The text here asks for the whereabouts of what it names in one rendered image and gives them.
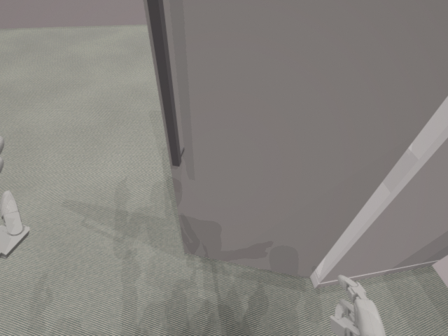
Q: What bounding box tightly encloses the handle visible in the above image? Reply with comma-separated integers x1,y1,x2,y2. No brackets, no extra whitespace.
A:
147,0,184,167

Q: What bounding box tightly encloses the fridge door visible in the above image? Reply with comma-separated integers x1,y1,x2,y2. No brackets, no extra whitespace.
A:
143,0,448,279

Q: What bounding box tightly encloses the robot right hand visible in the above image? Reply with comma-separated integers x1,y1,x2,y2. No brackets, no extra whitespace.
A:
330,275,386,336

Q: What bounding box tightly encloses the robot left hand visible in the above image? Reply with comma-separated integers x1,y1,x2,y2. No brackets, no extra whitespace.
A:
0,136,30,259

